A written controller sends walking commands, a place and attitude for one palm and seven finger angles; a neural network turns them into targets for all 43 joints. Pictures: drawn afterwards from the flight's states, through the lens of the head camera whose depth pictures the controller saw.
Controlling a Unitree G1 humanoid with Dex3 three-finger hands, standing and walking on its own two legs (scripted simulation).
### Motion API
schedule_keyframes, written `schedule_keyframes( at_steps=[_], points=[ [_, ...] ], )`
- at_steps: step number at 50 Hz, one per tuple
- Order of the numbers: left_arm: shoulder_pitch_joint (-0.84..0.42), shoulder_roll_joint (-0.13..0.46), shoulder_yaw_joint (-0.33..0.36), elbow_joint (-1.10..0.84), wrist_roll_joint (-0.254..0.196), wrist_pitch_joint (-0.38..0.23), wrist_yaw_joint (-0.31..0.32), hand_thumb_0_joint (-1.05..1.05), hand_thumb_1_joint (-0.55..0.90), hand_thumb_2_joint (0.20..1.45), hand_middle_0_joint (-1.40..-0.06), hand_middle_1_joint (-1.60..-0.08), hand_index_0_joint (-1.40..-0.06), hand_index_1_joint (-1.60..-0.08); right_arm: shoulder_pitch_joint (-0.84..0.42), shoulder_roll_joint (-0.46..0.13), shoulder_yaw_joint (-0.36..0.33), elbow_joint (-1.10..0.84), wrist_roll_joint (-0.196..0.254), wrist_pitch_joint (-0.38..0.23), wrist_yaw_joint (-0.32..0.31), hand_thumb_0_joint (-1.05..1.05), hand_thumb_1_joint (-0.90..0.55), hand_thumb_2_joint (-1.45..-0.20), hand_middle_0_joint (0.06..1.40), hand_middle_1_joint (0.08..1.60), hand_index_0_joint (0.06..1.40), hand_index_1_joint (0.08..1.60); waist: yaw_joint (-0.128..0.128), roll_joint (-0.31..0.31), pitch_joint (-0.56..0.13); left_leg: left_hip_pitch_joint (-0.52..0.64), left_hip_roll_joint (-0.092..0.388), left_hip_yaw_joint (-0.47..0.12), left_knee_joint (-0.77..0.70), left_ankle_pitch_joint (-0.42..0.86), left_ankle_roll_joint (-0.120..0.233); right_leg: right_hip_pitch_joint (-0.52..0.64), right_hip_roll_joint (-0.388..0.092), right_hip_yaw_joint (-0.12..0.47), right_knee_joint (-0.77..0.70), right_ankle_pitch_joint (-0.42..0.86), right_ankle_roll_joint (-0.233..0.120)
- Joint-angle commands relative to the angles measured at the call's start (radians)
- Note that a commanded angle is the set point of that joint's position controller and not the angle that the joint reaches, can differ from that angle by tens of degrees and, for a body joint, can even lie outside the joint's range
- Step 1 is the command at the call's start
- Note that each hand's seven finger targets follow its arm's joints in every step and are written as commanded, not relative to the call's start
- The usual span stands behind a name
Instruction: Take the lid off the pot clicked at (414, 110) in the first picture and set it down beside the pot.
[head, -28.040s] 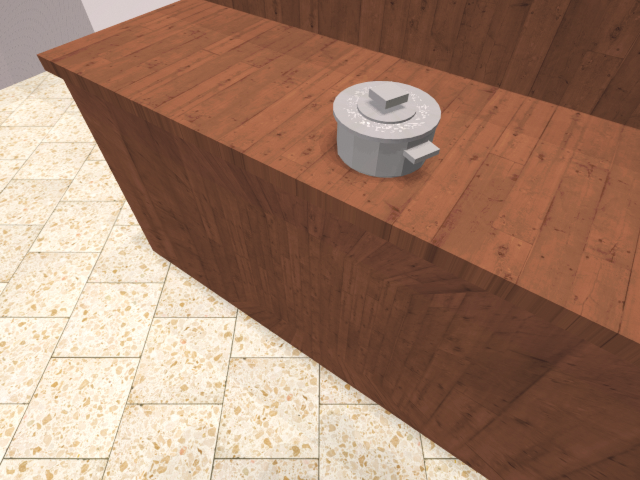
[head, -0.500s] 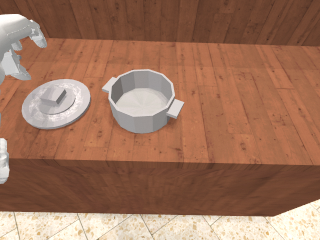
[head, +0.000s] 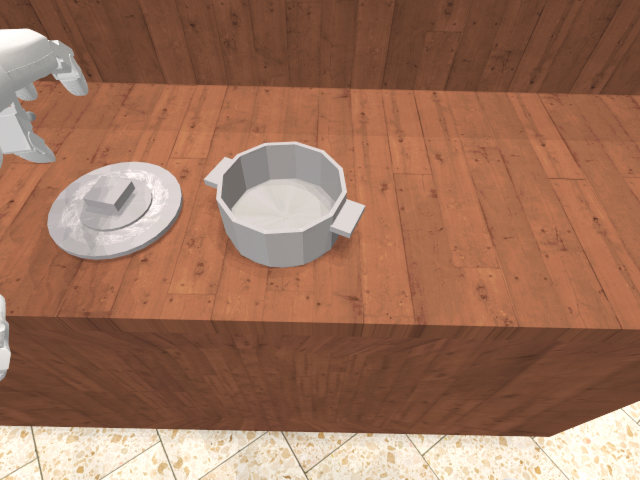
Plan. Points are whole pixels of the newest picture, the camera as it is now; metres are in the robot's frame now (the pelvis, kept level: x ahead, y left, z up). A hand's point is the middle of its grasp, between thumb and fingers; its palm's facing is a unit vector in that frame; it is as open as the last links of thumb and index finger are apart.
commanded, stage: draw the hand back to the body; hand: left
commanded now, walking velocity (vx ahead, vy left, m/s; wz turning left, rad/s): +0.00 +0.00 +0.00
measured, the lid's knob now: (109, 193) +0.49 +0.28 +0.07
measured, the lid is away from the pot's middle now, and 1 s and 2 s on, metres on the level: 0.24 0.24 0.24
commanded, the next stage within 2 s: none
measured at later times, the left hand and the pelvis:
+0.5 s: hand (68, 110) +0.41 +0.22 +0.26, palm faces +0.31 -0.88 -0.36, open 11.1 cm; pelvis +0.00 -0.02 +0.00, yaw -1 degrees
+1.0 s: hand (31, 156) +0.34 +0.22 +0.27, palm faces +0.49 -0.85 -0.20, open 9.1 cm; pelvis +0.02 -0.06 +0.00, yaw -1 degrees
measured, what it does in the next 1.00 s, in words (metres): shifts its weight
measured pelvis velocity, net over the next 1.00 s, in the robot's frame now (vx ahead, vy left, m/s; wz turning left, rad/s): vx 0.02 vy -0.06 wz -0.02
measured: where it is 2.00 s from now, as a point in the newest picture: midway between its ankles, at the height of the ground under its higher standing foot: outside the picture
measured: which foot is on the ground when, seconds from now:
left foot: down 0.00-1.00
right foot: down 0.00-1.00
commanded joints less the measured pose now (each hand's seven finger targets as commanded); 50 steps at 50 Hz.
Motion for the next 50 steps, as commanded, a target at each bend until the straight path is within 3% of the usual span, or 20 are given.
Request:
schedule_keyframes(
  at_steps=[1, 2, 8, 10, 14, 15, 16, 17, 18, 20, 24, 27, 28, 29, 32, 37, 41, 45, 48, 50],
  points=[
    [-0.344, 0.321, 0.167, -0.218, -0.026, 0.014, 0.036, 0.000, -0.123, 0.877, -0.464, -0.641, -0.464, -0.641, -0.041, -0.158, -0.047, -0.130, -0.002, -0.037, -0.004, 0.000, -0.900, -0.900, 0.200, 0.300, 0.200, 0.300, 0.039, 0.059, -0.375, 0.329, 0.033, -0.087, 0.006, 0.525, -0.028, 0.038, 0.070, -0.039, 0.009, 0.238, -0.065],
    [-0.303, 0.313, 0.162, -0.173, -0.039, 0.020, 0.032, 0.000, -0.123, 0.877, -0.464, -0.641, -0.464, -0.641, -0.041, -0.159, -0.044, -0.131, 0.003, -0.034, -0.006, 0.000, -0.900, -0.900, 0.200, 0.300, 0.200, 0.300, 0.042, 0.010, -0.336, 0.288, 0.030, -0.079, -0.003, 0.470, -0.026, 0.048, 0.070, -0.043, 0.008, 0.226, -0.063],
    [-0.361, 0.294, 0.148, -0.433, -0.062, 0.020, 0.041, 0.000, -0.123, 0.877, -0.464, -0.641, -0.464, -0.641, -0.085, -0.159, -0.053, -0.152, 0.003, -0.032, -0.002, 0.000, -0.900, -0.900, 0.200, 0.300, 0.200, 0.300, 0.034, 0.105, -0.397, 0.390, 0.035, -0.106, -0.004, 0.506, -0.034, 0.034, 0.062, -0.037, -0.010, 0.204, -0.070],
    [-0.285, 0.295, 0.170, -0.332, -0.057, 0.030, 0.035, 0.000, -0.123, 0.877, -0.464, -0.641, -0.464, -0.641, -0.091, -0.151, -0.042, -0.138, 0.004, -0.028, -0.005, 0.000, -0.900, -0.900, 0.200, 0.300, 0.200, 0.300, 0.042, 0.028, -0.330, 0.320, 0.030, -0.092, -0.017, 0.412, -0.025, 0.037, 0.069, -0.046, -0.007, 0.185, -0.066],
    [-0.269, 0.242, 0.117, -0.387, -0.067, 0.038, 0.033, 0.000, -0.123, 0.877, -0.464, -0.641, -0.464, -0.641, -0.128, -0.147, -0.038, -0.153, 0.008, -0.021, -0.002, 0.000, -0.900, -0.900, 0.200, 0.300, 0.200, 0.300, 0.049, 0.038, -0.335, 0.301, 0.026, -0.078, -0.033, 0.320, -0.025, 0.054, 0.063, -0.042, -0.007, 0.157, -0.069],
    [-0.411, -0.022, 0.281, -0.505, -0.671, -0.082, 0.246, 0.000, -0.123, 0.877, -0.464, -0.641, -0.464, -0.641, 0.030, -0.063, -0.036, -0.196, 0.009, -0.099, -0.017, 0.000, -0.900, -0.900, 0.200, 0.300, 0.200, 0.300, 0.007, 0.038, -0.256, 0.485, 0.105, -0.117, -0.074, 0.159, -0.077, -0.044, 0.058, -0.060, -0.017, 0.068, -0.096],
    [-0.271, -0.069, 0.215, -0.465, -0.717, -0.115, 0.345, 0.000, -0.123, 0.877, -0.464, -0.641, -0.464, -0.641, -0.041, -0.090, -0.013, -0.183, 0.001, -0.133, -0.030, 0.000, -0.900, -0.900, 0.200, 0.300, 0.200, 0.300, 0.030, 0.055, -0.246, 0.552, 0.142, -0.184, -0.116, 0.096, -0.085, -0.063, 0.055, -0.034, -0.022, -0.020, -0.098],
    [-0.167, -0.077, 0.274, -0.455, -0.812, -0.127, 0.420, 0.000, -0.123, 0.877, -0.464, -0.641, -0.464, -0.641, -0.063, -0.095, -0.017, -0.183, -0.001, -0.158, -0.045, 0.000, -0.900, -0.900, 0.200, 0.300, 0.200, 0.300, 0.048, -0.001, -0.230, 0.521, 0.146, -0.167, -0.132, 0.064, -0.071, -0.021, 0.045, -0.017, -0.039, -0.014, -0.095],
    [-0.114, 0.013, 0.371, -0.457, -0.862, -0.140, 0.479, 0.000, -0.123, 0.877, -0.464, -0.641, -0.464, -0.641, -0.069, -0.120, -0.013, -0.155, -0.007, -0.169, -0.053, 0.000, -0.900, -0.900, 0.200, 0.300, 0.200, 0.300, 0.061, -0.044, -0.228, 0.467, 0.133, -0.139, -0.126, 0.029, -0.053, 0.044, 0.036, -0.004, -0.054, 0.029, -0.092],
    [-0.091, 0.013, 0.417, -0.479, -0.923, -0.148, 0.550, 0.000, -0.123, 0.877, -0.464, -0.641, -0.464, -0.641, -0.080, -0.121, -0.007, -0.128, -0.016, -0.180, -0.061, 0.000, -0.900, -0.900, 0.200, 0.300, 0.200, 0.300, 0.066, -0.070, -0.196, 0.377, 0.112, -0.086, -0.121, 0.082, -0.047, 0.123, 0.037, -0.005, -0.055, 0.118, -0.081],
    [-0.061, 0.022, 0.488, -0.678, -0.954, -0.184, 0.622, 0.000, -0.021, 0.879, -0.437, -0.606, -0.437, -0.606, -0.111, -0.107, -0.008, -0.109, -0.032, -0.229, -0.057, 0.000, -0.900, -0.900, 0.200, 0.300, 0.200, 0.300, 0.089, 0.171, -0.242, 0.423, 0.105, -0.064, -0.099, 0.232, -0.069, 0.166, 0.035, -0.006, -0.037, 0.176, -0.086],
    [0.112, -0.002, 0.538, -0.714, -0.983, -0.183, 0.641, 0.000, 0.056, 0.881, -0.418, -0.581, -0.418, -0.581, -0.121, -0.101, -0.014, -0.100, -0.039, -0.253, -0.045, 0.000, -0.900, -0.900, 0.200, 0.300, 0.200, 0.300, 0.106, 0.126, -0.240, 0.409, 0.108, -0.038, -0.062, 0.404, -0.071, 0.219, 0.033, -0.011, -0.015, 0.288, -0.080],
    [0.160, -0.005, 0.548, -0.716, -0.993, -0.182, 0.643, 0.000, 0.082, 0.881, -0.411, -0.572, -0.411, -0.572, -0.120, -0.106, -0.022, -0.094, -0.041, -0.254, -0.042, 0.000, -0.900, -0.900, 0.200, 0.300, 0.200, 0.300, 0.101, 0.051, -0.226, 0.381, 0.112, -0.035, -0.055, 0.423, -0.064, 0.239, 0.030, -0.017, -0.012, 0.312, -0.077],
    [0.195, -0.054, 0.517, -0.715, -0.996, -0.175, 0.638, 0.000, 0.107, 0.882, -0.404, -0.564, -0.404, -0.564, -0.133, -0.106, -0.025, -0.097, -0.040, -0.256, -0.039, 0.000, -0.900, -0.900, 0.200, 0.300, 0.200, 0.300, 0.101, 0.040, -0.202, 0.364, 0.106, -0.015, -0.048, 0.415, -0.055, 0.230, 0.031, -0.010, -0.015, 0.336, -0.074],
    [0.229, -0.044, 0.547, -0.888, -1.010, -0.183, 0.639, 0.000, 0.184, 0.884, -0.385, -0.538, -0.385, -0.538, -0.151, -0.103, -0.029, -0.103, -0.034, -0.278, -0.030, 0.000, -0.900, -0.900, 0.200, 0.300, 0.200, 0.300, 0.110, 0.097, -0.276, 0.432, 0.106, -0.016, -0.022, 0.517, -0.053, 0.241, 0.029, -0.005, 0.001, 0.395, -0.068],
    [0.369, -0.066, 0.562, -0.837, -1.029, -0.147, 0.642, 0.000, 0.312, 0.887, -0.352, -0.496, -0.352, -0.496, -0.159, -0.112, -0.039, -0.088, -0.031, -0.263, -0.037, 0.000, -0.900, -0.900, 0.200, 0.300, 0.200, 0.300, 0.108, -0.045, -0.197, 0.355, 0.087, 0.018, -0.019, 0.396, -0.035, 0.247, 0.021, -0.004, -0.003, 0.434, -0.057],
    [0.382, -0.050, 0.584, -0.956, -1.035, -0.161, 0.648, 0.000, 0.414, 0.889, -0.325, -0.462, -0.325, -0.462, -0.192, -0.100, -0.035, -0.096, -0.031, -0.271, -0.042, 0.000, -0.900, -0.900, 0.200, 0.300, 0.200, 0.300, 0.116, 0.025, -0.225, 0.379, 0.073, 0.025, -0.013, 0.383, -0.033, 0.266, 0.010, 0.007, -0.001, 0.457, -0.055],
    [0.457, -0.094, 0.570, -0.918, -1.043, -0.150, 0.652, 0.000, 0.516, 0.891, -0.299, -0.428, -0.299, -0.428, -0.205, -0.095, -0.035, -0.084, -0.031, -0.271, -0.045, 0.000, -0.900, -0.900, 0.200, 0.300, 0.200, 0.300, 0.111, -0.020, -0.162, 0.367, 0.071, 0.033, -0.015, 0.339, -0.034, 0.234, 0.009, 0.004, -0.013, 0.435, -0.050],
    [0.451, -0.099, 0.568, -1.010, -1.046, -0.167, 0.654, 0.000, 0.593, 0.893, -0.279, -0.402, -0.279, -0.402, -0.224, -0.087, -0.033, -0.094, -0.031, -0.283, -0.047, 0.000, -0.900, -0.900, 0.200, 0.300, 0.200, 0.300, 0.109, 0.025, -0.179, 0.392, 0.069, 0.030, -0.024, 0.321, -0.034, 0.237, 0.006, 0.005, -0.018, 0.396, -0.051],
    [0.534, -0.092, 0.602, -0.995, -1.052, -0.160, 0.657, 0.000, 0.644, 0.894, -0.266, -0.385, -0.266, -0.385, -0.231, -0.084, -0.032, -0.092, -0.037, -0.281, -0.048, 0.000, -0.900, -0.900, 0.200, 0.300, 0.200, 0.300, 0.128, -0.004, -0.168, 0.385, 0.071, 0.029, -0.023, 0.327, -0.034, 0.245, 0.008, 0.007, -0.018, 0.413, -0.053]
  ],
)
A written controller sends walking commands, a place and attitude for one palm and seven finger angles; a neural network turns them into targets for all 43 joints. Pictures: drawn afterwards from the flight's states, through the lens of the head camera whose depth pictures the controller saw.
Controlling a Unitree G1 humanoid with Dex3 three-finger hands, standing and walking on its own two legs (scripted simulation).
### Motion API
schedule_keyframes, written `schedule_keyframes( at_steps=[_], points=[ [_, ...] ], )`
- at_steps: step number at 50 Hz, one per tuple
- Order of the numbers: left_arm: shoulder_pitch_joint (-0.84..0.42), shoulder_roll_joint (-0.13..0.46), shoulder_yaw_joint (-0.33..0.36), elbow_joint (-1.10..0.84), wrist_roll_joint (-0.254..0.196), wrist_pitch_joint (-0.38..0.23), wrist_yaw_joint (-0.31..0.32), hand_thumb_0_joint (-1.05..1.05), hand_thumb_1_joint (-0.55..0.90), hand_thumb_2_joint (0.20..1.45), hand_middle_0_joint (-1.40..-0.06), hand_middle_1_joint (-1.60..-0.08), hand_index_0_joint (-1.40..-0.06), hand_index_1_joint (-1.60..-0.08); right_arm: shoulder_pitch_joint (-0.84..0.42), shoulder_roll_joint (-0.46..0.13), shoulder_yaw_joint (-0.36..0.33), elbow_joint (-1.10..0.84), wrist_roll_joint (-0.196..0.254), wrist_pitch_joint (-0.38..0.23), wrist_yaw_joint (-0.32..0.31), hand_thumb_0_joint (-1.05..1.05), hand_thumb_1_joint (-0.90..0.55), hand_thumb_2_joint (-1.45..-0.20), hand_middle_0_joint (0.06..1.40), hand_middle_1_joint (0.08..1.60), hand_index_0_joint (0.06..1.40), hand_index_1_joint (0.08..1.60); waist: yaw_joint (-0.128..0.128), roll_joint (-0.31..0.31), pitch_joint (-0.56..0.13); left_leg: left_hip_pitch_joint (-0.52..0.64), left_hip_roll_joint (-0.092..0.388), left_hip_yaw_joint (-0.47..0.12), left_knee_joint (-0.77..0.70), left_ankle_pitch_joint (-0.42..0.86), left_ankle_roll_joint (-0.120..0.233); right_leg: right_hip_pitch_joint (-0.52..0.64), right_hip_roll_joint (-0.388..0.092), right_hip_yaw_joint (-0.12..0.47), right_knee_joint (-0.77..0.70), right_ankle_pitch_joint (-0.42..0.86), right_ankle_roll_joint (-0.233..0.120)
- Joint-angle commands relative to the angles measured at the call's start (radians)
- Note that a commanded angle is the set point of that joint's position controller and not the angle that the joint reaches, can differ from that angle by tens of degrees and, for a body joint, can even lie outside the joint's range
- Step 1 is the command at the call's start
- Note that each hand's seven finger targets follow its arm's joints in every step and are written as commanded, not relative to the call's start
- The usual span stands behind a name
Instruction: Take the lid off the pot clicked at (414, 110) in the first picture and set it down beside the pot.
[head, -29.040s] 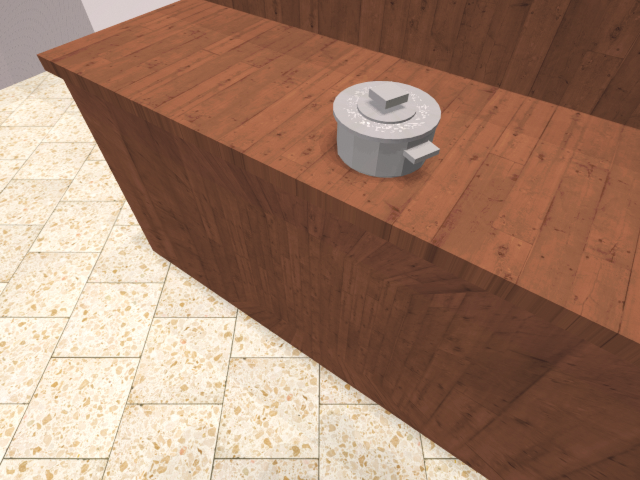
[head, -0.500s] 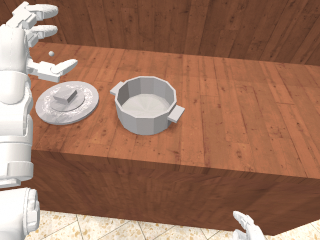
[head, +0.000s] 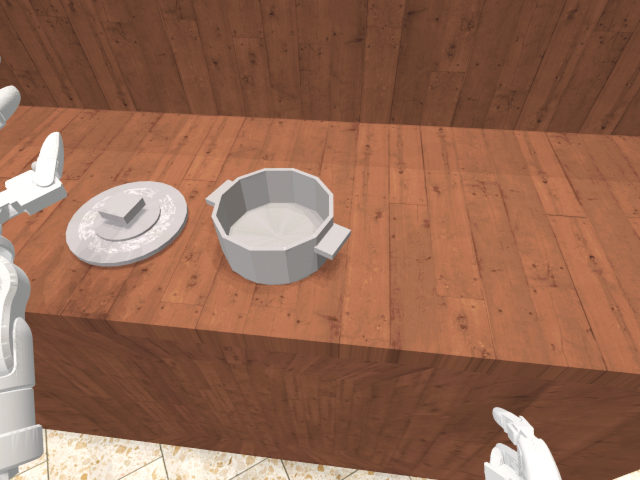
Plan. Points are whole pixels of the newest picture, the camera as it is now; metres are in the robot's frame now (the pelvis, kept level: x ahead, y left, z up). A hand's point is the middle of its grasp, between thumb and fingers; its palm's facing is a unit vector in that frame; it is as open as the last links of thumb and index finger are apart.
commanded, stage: draw the hand back to the body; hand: left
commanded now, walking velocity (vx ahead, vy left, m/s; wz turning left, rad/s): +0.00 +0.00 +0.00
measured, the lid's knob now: (122, 207) +0.46 +0.35 +0.07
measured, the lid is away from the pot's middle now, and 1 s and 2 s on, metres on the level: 0.24 0.24 0.24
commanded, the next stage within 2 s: step back with the hand held close in 1.06 s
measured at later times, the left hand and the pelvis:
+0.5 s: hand out of the picture +0.24 +0.28 +0.26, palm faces +0.50 -0.84 -0.21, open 7.5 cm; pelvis -0.01 +0.01 +0.00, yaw +0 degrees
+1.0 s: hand out of the picture +0.16 +0.27 +0.25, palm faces +0.47 -0.82 -0.32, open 7.5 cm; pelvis -0.02 +0.03 +0.00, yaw +0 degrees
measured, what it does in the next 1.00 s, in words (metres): stands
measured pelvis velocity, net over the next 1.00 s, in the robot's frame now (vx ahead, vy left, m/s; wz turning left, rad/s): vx -0.02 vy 0.03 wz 0.00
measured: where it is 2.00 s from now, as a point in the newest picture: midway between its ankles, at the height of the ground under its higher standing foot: outside the picture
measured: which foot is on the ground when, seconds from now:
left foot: down 0.00-1.00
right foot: down 0.00-1.00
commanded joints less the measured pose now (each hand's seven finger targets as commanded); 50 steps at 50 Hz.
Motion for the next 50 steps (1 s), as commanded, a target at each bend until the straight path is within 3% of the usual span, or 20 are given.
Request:
schedule_keyframes(
  at_steps=[1, 3, 7, 10, 13, 16, 18, 22, 23, 24, 28, 31, 33, 34, 38, 40, 42, 46, 48, 50],
  points=[
    [-0.209, 0.292, 0.121, -0.229, -0.015, -0.058, 0.011, 0.000, 0.670, 0.895, -0.259, -0.377, -0.259, -0.377, -0.108, -0.101, -0.032, -0.147, -0.007, -0.054, -0.008, 0.000, -0.900, -0.900, 0.200, 0.300, 0.200, 0.300, 0.011, -0.013, -0.239, 0.135, 0.001, 0.035, 0.003, 0.369, 0.046, 0.035, -0.061, 0.005, -0.019, 0.469, 0.005],
    [-0.218, 0.263, 0.094, -0.251, -0.019, -0.061, 0.007, 0.000, 0.721, 0.896, -0.246, -0.360, -0.246, -0.360, -0.116, -0.095, -0.032, -0.152, -0.005, -0.055, -0.009, 0.000, -0.900, -0.900, 0.200, 0.300, 0.200, 0.300, -0.005, -0.007, -0.219, 0.139, 0.002, 0.035, -0.003, 0.338, 0.045, 0.014, -0.064, 0.002, -0.031, 0.427, 0.006],
    [-0.165, 0.248, 0.102, -0.314, -0.021, -0.063, 0.007, 0.000, 0.823, 0.898, -0.220, -0.326, -0.220, -0.326, -0.137, -0.086, -0.025, -0.157, -0.012, -0.060, -0.012, 0.000, -0.900, -0.900, 0.200, 0.300, 0.200, 0.300, 0.016, 0.006, -0.222, 0.152, 0.002, 0.030, -0.015, 0.333, 0.043, 0.019, -0.057, 0.001, -0.038, 0.400, 0.003],
    [-0.130, 0.219, 0.088, -0.344, -0.022, -0.070, 0.010, 0.000, 0.900, 0.900, -0.200, -0.300, -0.200, -0.300, -0.147, -0.079, -0.025, -0.157, -0.013, -0.064, -0.014, 0.000, -0.900, -0.900, 0.200, 0.300, 0.200, 0.300, 0.013, 0.008, -0.206, 0.159, 0.004, 0.028, -0.020, 0.325, 0.042, 0.003, -0.056, -0.002, -0.044, 0.374, 0.002],
    [-0.062, 0.218, 0.107, -0.368, -0.027, -0.075, 0.012, 0.000, 0.900, 0.900, -0.200, -0.300, -0.200, -0.300, -0.149, -0.079, -0.028, -0.160, -0.015, -0.068, -0.013, 0.000, -0.900, -0.900, 0.200, 0.300, 0.200, 0.300, 0.012, -0.018, -0.189, 0.150, 0.007, 0.026, -0.027, 0.296, 0.044, 0.005, -0.059, -0.002, -0.055, 0.344, 0.003],
    [-0.023, 0.198, 0.102, -0.431, -0.029, -0.082, 0.009, 0.000, 0.900, 0.900, -0.200, -0.300, -0.200, -0.300, -0.162, -0.073, -0.025, -0.161, -0.020, -0.071, -0.014, 0.000, -0.900, -0.900, 0.200, 0.300, 0.200, 0.300, 0.025, 0.022, -0.198, 0.158, 0.008, 0.023, -0.029, 0.305, 0.040, 0.009, -0.058, 0.002, -0.056, 0.340, -0.001],
    [-0.007, 0.195, 0.104, -0.459, -0.029, -0.089, 0.014, 0.000, 0.900, 0.900, -0.200, -0.300, -0.200, -0.300, -0.163, -0.072, -0.026, -0.160, -0.021, -0.077, -0.013, 0.000, -0.900, -0.900, 0.200, 0.300, 0.200, 0.300, 0.015, 0.012, -0.192, 0.156, 0.009, 0.018, -0.033, 0.294, 0.039, 0.010, -0.058, -0.002, -0.057, 0.323, -0.001],
    [0.084, 0.170, 0.106, -0.489, -0.031, -0.090, 0.012, 0.000, 0.900, 0.900, -0.200, -0.300, -0.200, -0.300, -0.167, -0.068, -0.025, -0.156, -0.027, -0.083, -0.014, 0.000, -0.900, -0.900, 0.200, 0.300, 0.200, 0.300, 0.030, 0.020, -0.168, 0.149, 0.014, 0.013, -0.041, 0.275, 0.035, -0.006, -0.053, -0.003, -0.064, 0.286, -0.004],
    [0.088, 0.160, 0.095, -0.504, -0.032, -0.093, 0.011, 0.000, 0.900, 0.900, -0.200, -0.300, -0.200, -0.300, -0.168, -0.067, -0.025, -0.159, -0.025, -0.084, -0.012, 0.000, -0.900, -0.900, 0.200, 0.300, 0.200, 0.300, 0.020, 0.004, -0.155, 0.144, 0.015, 0.009, -0.046, 0.259, 0.035, -0.008, -0.054, -0.004, -0.067, 0.266, -0.003],
    [0.088, 0.149, 0.084, -0.533, -0.029, -0.098, 0.010, 0.000, 0.900, 0.900, -0.200, -0.300, -0.200, -0.300, -0.173, -0.067, -0.025, -0.161, -0.027, -0.085, -0.012, 0.000, -0.900, -0.900, 0.200, 0.300, 0.200, 0.300, 0.026, 0.033, -0.156, 0.147, 0.014, 0.009, -0.048, 0.259, 0.036, -0.015, -0.052, -0.002, -0.069, 0.265, -0.005],
    [0.174, 0.155, 0.105, -0.568, -0.031, -0.100, 0.012, 0.000, 0.900, 0.900, -0.200, -0.300, -0.200, -0.300, -0.169, -0.064, -0.026, -0.162, -0.030, -0.088, -0.010, 0.000, -0.900, -0.900, 0.200, 0.300, 0.200, 0.300, 0.024, 0.002, -0.141, 0.135, 0.021, -0.004, -0.055, 0.247, 0.032, -0.009, -0.051, -0.008, -0.063, 0.241, -0.006],
    [0.240, 0.133, 0.096, -0.609, -0.028, -0.101, 0.009, 0.000, 0.900, 0.900, -0.200, -0.300, -0.200, -0.300, -0.173, -0.060, -0.023, -0.165, -0.036, -0.087, -0.006, 0.000, -0.900, -0.900, 0.200, 0.300, 0.200, 0.300, 0.039, 0.029, -0.134, 0.124, 0.023, -0.011, -0.061, 0.244, 0.026, -0.011, -0.047, -0.010, -0.064, 0.227, -0.010],
    [0.239, 0.135, 0.090, -0.672, -0.027, -0.108, 0.008, 0.000, 0.900, 0.900, -0.200, -0.300, -0.200, -0.300, -0.176, -0.057, -0.022, -0.170, -0.035, -0.092, -0.002, 0.000, -0.900, -0.900, 0.200, 0.300, 0.200, 0.300, 0.027, 0.036, -0.137, 0.130, 0.025, -0.018, -0.057, 0.253, 0.025, -0.010, -0.049, -0.009, -0.056, 0.230, -0.010],
    [0.239, 0.122, 0.078, -0.714, -0.022, -0.113, 0.007, 0.000, 0.900, 0.900, -0.200, -0.300, -0.200, -0.300, -0.180, -0.058, -0.021, -0.173, -0.038, -0.094, 0.000, 0.000, -0.900, -0.900, 0.200, 0.300, 0.200, 0.300, 0.036, 0.075, -0.152, 0.135, 0.025, -0.021, -0.060, 0.263, 0.023, -0.014, -0.045, -0.007, -0.056, 0.232, -0.013],
    [0.369, 0.127, 0.106, -0.701, -0.025, -0.101, 0.011, 0.000, 0.900, 0.900, -0.200, -0.300, -0.200, -0.300, -0.165, -0.056, -0.024, -0.172, -0.039, -0.091, 0.004, 0.000, -0.900, -0.900, 0.200, 0.300, 0.200, 0.300, 0.032, 0.014, -0.120, 0.111, 0.035, -0.031, -0.063, 0.266, 0.014, -0.013, -0.043, -0.016, -0.046, 0.226, -0.012],
    [0.374, 0.097, 0.072, -0.749, -0.021, -0.101, 0.005, 0.000, 0.900, 0.900, -0.200, -0.300, -0.200, -0.300, -0.173, -0.051, -0.020, -0.178, -0.039, -0.087, 0.007, 0.000, -0.900, -0.900, 0.200, 0.300, 0.200, 0.300, 0.036, 0.046, -0.117, 0.111, 0.036, -0.032, -0.067, 0.257, 0.012, -0.027, -0.042, -0.015, -0.053, 0.210, -0.012],
    [0.419, 0.093, 0.076, -0.729, -0.021, -0.093, 0.005, 0.000, 0.900, 0.900, -0.200, -0.300, -0.200, -0.300, -0.168, -0.050, -0.019, -0.177, -0.039, -0.085, 0.003, 0.000, -0.900, -0.900, 0.200, 0.300, 0.200, 0.300, 0.040, 0.022, -0.087, 0.097, 0.037, -0.036, -0.073, 0.222, 0.011, -0.043, -0.037, -0.017, -0.060, 0.178, -0.011],
    [0.466, 0.107, 0.090, -0.798, -0.016, -0.102, 0.011, 0.000, 0.900, 0.900, -0.200, -0.300, -0.200, -0.300, -0.172, -0.045, -0.017, -0.184, -0.042, -0.091, 0.003, 0.000, -0.900, -0.900, 0.200, 0.300, 0.200, 0.300, 0.045, 0.055, -0.091, 0.084, 0.035, -0.042, -0.077, 0.198, 0.005, -0.035, -0.035, -0.015, -0.057, 0.163, -0.015],
    [0.412, 0.111, 0.085, -0.798, -0.017, -0.100, 0.016, 0.000, 0.900, 0.900, -0.200, -0.300, -0.200, -0.300, -0.171, -0.045, -0.015, -0.179, -0.037, -0.089, 0.000, 0.000, -0.900, -0.900, 0.200, 0.300, 0.200, 0.300, 0.027, 0.020, -0.074, 0.080, 0.035, -0.046, -0.077, 0.154, 0.007, -0.046, -0.034, -0.008, -0.068, 0.127, -0.013],
    [0.425, 0.098, 0.077, -0.802, -0.012, -0.103, 0.017, 0.000, 0.900, 0.900, -0.200, -0.300, -0.200, -0.300, -0.173, -0.042, -0.014, -0.180, -0.041, -0.097, -0.003, 0.000, -0.900, -0.900, 0.200, 0.300, 0.200, 0.300, 0.038, 0.056, -0.073, 0.082, 0.035, -0.050, -0.083, 0.147, 0.006, -0.049, -0.035, -0.010, -0.068, 0.121, -0.015]
  ],
)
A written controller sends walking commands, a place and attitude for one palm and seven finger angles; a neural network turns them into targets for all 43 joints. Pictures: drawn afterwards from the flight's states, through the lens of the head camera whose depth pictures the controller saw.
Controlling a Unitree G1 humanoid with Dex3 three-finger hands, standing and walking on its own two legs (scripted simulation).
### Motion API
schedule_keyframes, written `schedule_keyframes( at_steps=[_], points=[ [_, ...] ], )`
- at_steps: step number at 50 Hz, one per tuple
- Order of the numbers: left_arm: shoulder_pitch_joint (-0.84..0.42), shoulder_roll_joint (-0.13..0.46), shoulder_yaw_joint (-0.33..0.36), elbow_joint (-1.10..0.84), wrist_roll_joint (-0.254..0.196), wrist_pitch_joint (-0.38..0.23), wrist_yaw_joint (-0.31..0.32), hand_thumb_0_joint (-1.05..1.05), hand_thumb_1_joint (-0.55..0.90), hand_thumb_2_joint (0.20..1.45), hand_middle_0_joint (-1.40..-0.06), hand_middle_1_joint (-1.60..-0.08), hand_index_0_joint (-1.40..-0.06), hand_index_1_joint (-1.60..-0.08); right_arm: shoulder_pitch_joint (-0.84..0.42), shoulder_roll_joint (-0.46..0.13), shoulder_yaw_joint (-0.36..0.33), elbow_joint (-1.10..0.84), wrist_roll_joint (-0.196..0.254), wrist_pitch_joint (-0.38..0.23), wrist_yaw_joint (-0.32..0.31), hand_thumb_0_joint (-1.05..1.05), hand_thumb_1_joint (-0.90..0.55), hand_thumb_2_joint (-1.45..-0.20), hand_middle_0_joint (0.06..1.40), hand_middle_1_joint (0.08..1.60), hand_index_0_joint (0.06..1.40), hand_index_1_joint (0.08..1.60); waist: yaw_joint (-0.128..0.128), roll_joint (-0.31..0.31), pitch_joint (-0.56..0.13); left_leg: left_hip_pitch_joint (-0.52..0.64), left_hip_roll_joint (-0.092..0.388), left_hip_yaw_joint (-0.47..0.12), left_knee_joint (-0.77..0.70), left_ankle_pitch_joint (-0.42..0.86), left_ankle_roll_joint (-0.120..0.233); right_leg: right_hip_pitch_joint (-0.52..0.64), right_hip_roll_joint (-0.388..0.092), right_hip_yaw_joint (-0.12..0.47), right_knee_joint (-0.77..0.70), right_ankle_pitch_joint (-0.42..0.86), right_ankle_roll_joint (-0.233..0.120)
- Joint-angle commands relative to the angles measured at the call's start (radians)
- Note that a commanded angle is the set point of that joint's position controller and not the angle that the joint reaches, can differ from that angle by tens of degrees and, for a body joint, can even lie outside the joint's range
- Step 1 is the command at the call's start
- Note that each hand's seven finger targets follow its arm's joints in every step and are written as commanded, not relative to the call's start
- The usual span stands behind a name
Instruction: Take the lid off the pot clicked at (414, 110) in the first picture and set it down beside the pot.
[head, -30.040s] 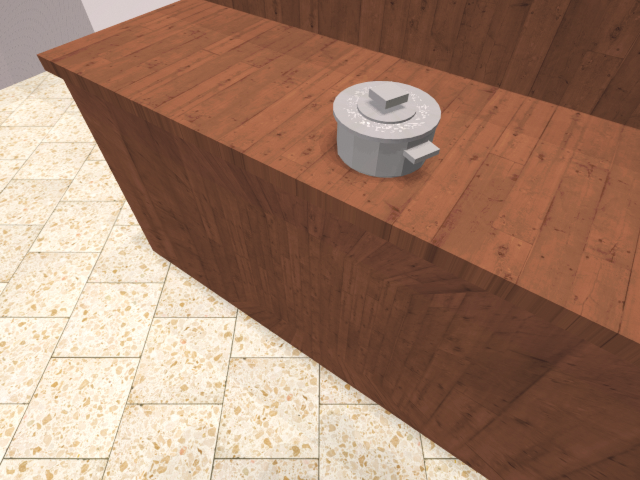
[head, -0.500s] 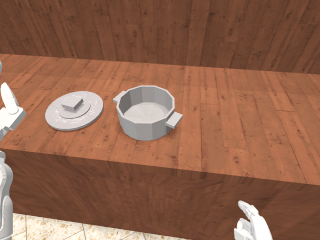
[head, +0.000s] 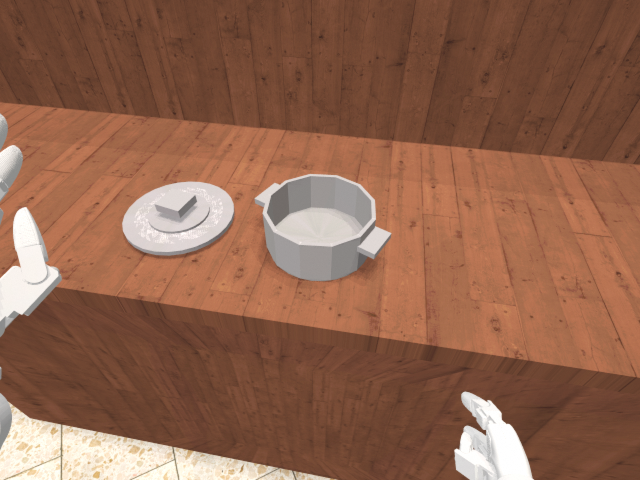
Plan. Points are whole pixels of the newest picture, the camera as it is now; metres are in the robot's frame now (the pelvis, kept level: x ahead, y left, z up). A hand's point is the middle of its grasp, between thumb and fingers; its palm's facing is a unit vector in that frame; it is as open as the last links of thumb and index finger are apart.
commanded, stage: draw the hand back to the body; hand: left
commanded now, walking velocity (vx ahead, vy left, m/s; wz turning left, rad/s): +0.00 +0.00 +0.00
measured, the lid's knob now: (176, 202) +0.49 +0.31 +0.07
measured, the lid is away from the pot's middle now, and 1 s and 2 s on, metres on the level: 0.24 0.24 0.24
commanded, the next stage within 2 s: step back with the hand held close in 0.06 s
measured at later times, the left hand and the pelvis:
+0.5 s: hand (90, 285) +0.20 +0.23 +0.23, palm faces +0.31 -0.81 -0.49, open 7.5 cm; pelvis -0.02 +0.01 -0.01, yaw -3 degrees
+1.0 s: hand out of the picture +0.12 +0.25 +0.25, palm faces +0.42 -0.81 -0.40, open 7.5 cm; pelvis -0.09 +0.03 -0.01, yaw -2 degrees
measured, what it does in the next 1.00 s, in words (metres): lifts its right foot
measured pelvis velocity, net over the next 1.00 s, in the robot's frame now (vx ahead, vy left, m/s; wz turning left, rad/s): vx -0.09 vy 0.03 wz -0.04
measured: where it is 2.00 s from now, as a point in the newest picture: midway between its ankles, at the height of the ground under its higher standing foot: outside the picture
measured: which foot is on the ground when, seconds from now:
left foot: down 0.00-1.00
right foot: down 0.00-0.90, up 0.92-1.00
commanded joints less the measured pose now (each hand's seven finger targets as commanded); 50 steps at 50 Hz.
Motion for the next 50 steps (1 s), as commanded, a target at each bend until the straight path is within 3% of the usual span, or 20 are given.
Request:
schedule_keyframes(
  at_steps=[1, 8, 9, 11, 15, 20, 23, 24, 27, 29, 31, 33, 35, 38, 39, 42, 45, 46, 48, 50],
  points=[
    [-0.123, 0.175, 0.095, -0.152, -0.001, -0.047, 0.021, 0.000, 0.900, 0.900, -0.200, -0.300, -0.200, -0.300, -0.145, -0.119, -0.043, -0.155, -0.002, -0.062, -0.017, 0.000, -0.900, -0.900, 0.200, 0.300, 0.200, 0.300, -0.011, 0.040, -0.057, 0.050, 0.068, -0.062, -0.097, 0.134, -0.037, -0.090, 0.003, -0.023, -0.049, 0.087, -0.058],
    [-0.132, 0.194, 0.102, -0.196, 0.001, -0.051, 0.025, 0.000, 0.900, 0.900, -0.200, -0.300, -0.200, -0.300, -0.157, -0.118, -0.042, -0.157, -0.002, -0.066, -0.014, 0.000, -0.900, -0.900, 0.200, 0.300, 0.200, 0.300, -0.013, 0.036, -0.078, 0.052, 0.064, -0.065, -0.090, 0.135, -0.036, -0.067, 0.004, -0.012, -0.047, 0.089, -0.059],
    [-0.307, 0.362, 0.257, -0.289, 0.019, -0.112, 0.039, 0.000, 0.900, 0.900, -0.200, -0.300, -0.200, -0.300, -0.153, -0.149, -0.040, -0.215, 0.011, -0.054, -0.012, 0.000, -0.900, -0.900, 0.200, 0.300, 0.200, 0.300, -0.037, 0.004, 0.028, -0.043, 0.077, -0.072, -0.068, 0.025, 0.000, -0.170, -0.044, 0.127, -0.096, 0.135, -0.051],
    [-0.174, 0.249, 0.182, -0.134, 0.029, -0.130, 0.032, 0.000, 0.900, 0.900, -0.200, -0.300, -0.200, -0.300, -0.114, -0.131, -0.054, -0.185, 0.003, -0.044, -0.006, 0.000, -0.900, -0.900, 0.200, 0.300, 0.200, 0.300, -0.050, -0.136, 0.013, -0.039, 0.062, -0.082, 0.000, 0.028, 0.003, -0.193, -0.091, 0.182, -0.122, 0.133, -0.056],
    [-0.060, 0.205, 0.139, -0.151, 0.034, -0.147, 0.023, 0.000, 0.900, 0.900, -0.200, -0.300, -0.200, -0.300, -0.094, -0.141, -0.075, -0.202, 0.014, -0.021, 0.010, 0.000, -0.900, -0.900, 0.200, 0.300, 0.200, 0.300, -0.060, -0.019, -0.119, -0.017, 0.099, -0.073, 0.021, 0.167, 0.005, -0.132, -0.124, 0.157, -0.028, 0.322, -0.051],
    [0.115, 0.259, 0.218, -0.296, 0.025, -0.161, 0.026, 0.000, 0.900, 0.900, -0.200, -0.300, -0.200, -0.300, -0.078, -0.141, -0.090, -0.255, 0.020, 0.011, 0.015, 0.000, -0.900, -0.900, 0.200, 0.300, 0.200, 0.300, -0.052, 0.005, -0.227, -0.047, 0.163, -0.117, 0.006, 0.426, 0.019, -0.083, -0.078, 0.070, 0.110, 0.392, -0.018],
    [0.150, 0.326, 0.292, -0.421, 0.020, -0.174, 0.038, 0.000, 0.900, 0.900, -0.200, -0.300, -0.200, -0.300, -0.064, -0.151, -0.100, -0.279, 0.022, 0.006, 0.015, 0.000, -0.900, -0.900, 0.200, 0.300, 0.200, 0.300, -0.054, 0.074, -0.272, -0.061, 0.211, -0.149, -0.006, 0.518, 0.026, -0.104, -0.056, 0.043, 0.195, 0.247, -0.005],
    [0.188, 0.287, 0.270, -0.402, 0.016, -0.172, 0.038, 0.000, 0.900, 0.900, -0.200, -0.300, -0.200, -0.300, -0.055, -0.140, -0.098, -0.276, 0.019, 0.004, 0.014, 0.000, -0.900, -0.900, 0.200, 0.300, 0.200, 0.300, -0.055, 0.095, -0.258, -0.067, 0.218, -0.156, -0.015, 0.537, 0.027, -0.140, -0.042, 0.028, 0.221, 0.138, -0.003],
    [0.166, 0.288, 0.280, -0.413, 0.015, -0.168, 0.051, 0.000, 0.900, 0.900, -0.200, -0.300, -0.200, -0.300, -0.026, -0.142, -0.103, -0.268, 0.009, -0.022, 0.010, 0.000, -0.900, -0.900, 0.200, 0.300, 0.200, 0.300, -0.060, 0.202, -0.199, -0.121, 0.268, -0.163, -0.054, 0.484, 0.036, -0.204, -0.034, 0.011, 0.309, -0.117, -0.005],
    [0.146, 0.275, 0.277, -0.367, 0.014, -0.167, 0.060, 0.000, 0.900, 0.900, -0.200, -0.300, -0.200, -0.300, -0.008, -0.141, -0.102, -0.249, 0.005, -0.040, 0.006, 0.000, -0.900, -0.900, 0.200, 0.300, 0.200, 0.300, -0.065, 0.153, -0.170, -0.124, 0.271, -0.167, -0.027, 0.461, 0.038, -0.220, -0.040, 0.015, 0.270, -0.128, -0.012],
    [0.107, 0.263, 0.260, -0.318, 0.020, -0.159, 0.063, 0.000, 0.900, 0.900, -0.200, -0.300, -0.200, -0.300, 0.002, -0.149, -0.102, -0.239, 0.010, -0.043, 0.004, 0.000, -0.900, -0.900, 0.200, 0.300, 0.200, 0.300, -0.074, 0.091, -0.145, -0.147, 0.257, -0.155, 0.021, 0.424, 0.026, -0.191, -0.053, 0.018, 0.190, -0.010, -0.013],
    [0.065, 0.268, 0.257, -0.276, 0.024, -0.156, 0.060, 0.000, 0.900, 0.900, -0.200, -0.300, -0.200, -0.300, 0.001, -0.150, -0.101, -0.237, 0.015, -0.044, 0.003, 0.000, -0.900, -0.900, 0.200, 0.300, 0.200, 0.300, -0.084, -0.007, -0.141, -0.185, 0.206, -0.137, 0.066, 0.264, 0.007, -0.162, -0.088, 0.047, 0.133, 0.159, -0.028],
    [0.084, 0.259, 0.243, -0.235, 0.025, -0.148, 0.059, 0.000, 0.900, 0.900, -0.200, -0.300, -0.200, -0.300, 0.010, -0.137, -0.110, -0.240, 0.027, -0.027, 0.003, 0.000, -0.900, -0.900, 0.200, 0.300, 0.200, 0.300, -0.095, -0.133, -0.156, -0.173, 0.139, -0.104, 0.173, 0.074, -0.017, -0.214, -0.167, 0.136, 0.069, 0.265, -0.057],
    [0.111, 0.286, 0.249, -0.282, 0.025, -0.159, 0.069, 0.000, 0.900, 0.900, -0.200, -0.300, -0.200, -0.300, 0.019, -0.116, -0.107, -0.239, 0.025, -0.013, 0.004, 0.000, -0.900, -0.900, 0.200, 0.300, 0.200, 0.300, -0.108, -0.158, -0.162, -0.166, 0.072, -0.078, 0.287, -0.112, -0.032, -0.294, -0.270, 0.219, -0.022, 0.154, -0.110],
    [0.119, 0.266, 0.228, -0.270, 0.025, -0.158, 0.073, 0.000, 0.900, 0.900, -0.200, -0.300, -0.200, -0.300, 0.017, -0.106, -0.100, -0.239, 0.025, -0.006, 0.002, 0.000, -0.900, -0.900, 0.200, 0.300, 0.200, 0.300, -0.110, -0.160, -0.139, -0.173, 0.068, -0.080, 0.300, -0.121, -0.033, -0.323, -0.277, 0.203, -0.030, 0.106, -0.114],
    [0.115, 0.269, 0.225, -0.322, 0.029, -0.168, 0.086, 0.000, 0.900, 0.900, -0.200, -0.300, -0.200, -0.300, -0.010, -0.117, -0.093, -0.252, 0.023, -0.010, -0.009, 0.000, -0.900, -0.900, 0.200, 0.300, 0.200, 0.300, -0.108, -0.076, -0.092, -0.198, 0.112, -0.137, 0.139, -0.105, -0.014, -0.358, -0.195, 0.117, 0.039, 0.027, -0.079],
    [0.094, 0.261, 0.243, -0.359, 0.037, -0.194, 0.093, 0.000, 0.900, 0.900, -0.200, -0.300, -0.200, -0.300, -0.043, -0.148, -0.085, -0.275, 0.017, -0.042, -0.024, 0.000, -0.900, -0.900, 0.200, 0.300, 0.200, 0.300, -0.091, 0.241, -0.069, -0.448, 0.286, -0.336, -0.243, -0.426, 0.043, -0.194, 0.014, -0.022, 0.352, -0.177, -0.016],
    [0.056, 0.272, 0.254, -0.368, 0.046, -0.192, 0.094, 0.000, 0.900, 0.900, -0.200, -0.300, -0.200, -0.300, -0.031, -0.134, -0.083, -0.271, 0.006, -0.057, -0.027, 0.000, -0.900, -0.900, 0.200, 0.300, 0.200, 0.300, -0.092, 0.266, -0.070, -0.514, 0.323, -0.376, -0.307, -0.457, 0.064, -0.165, 0.036, -0.001, 0.518, -0.220, -0.009],
    [0.022, 0.273, 0.249, -0.369, 0.034, -0.191, 0.100, 0.000, 0.900, 0.900, -0.200, -0.300, -0.200, -0.300, 0.002, -0.117, -0.096, -0.247, 0.000, -0.078, -0.020, 0.000, -0.900, -0.900, 0.200, 0.300, 0.200, 0.300, -0.097, 0.158, -0.102, -0.368, 0.316, -0.350, -0.227, -0.208, 0.079, -0.284, 0.029, 0.042, 0.596, -0.290, -0.014],
    [0.062, 0.241, 0.230, -0.322, 0.031, -0.179, 0.101, 0.000, 0.900, 0.900, -0.200, -0.300, -0.200, -0.300, 0.011, -0.119, -0.106, -0.225, -0.004, -0.087, -0.009, 0.000, -0.900, -0.900, 0.200, 0.300, 0.200, 0.300, -0.095, 0.092, -0.124, -0.244, 0.301, -0.297, -0.179, -0.057, 0.074, -0.332, 0.018, 0.030, 0.502, -0.309, -0.012]
  ],
)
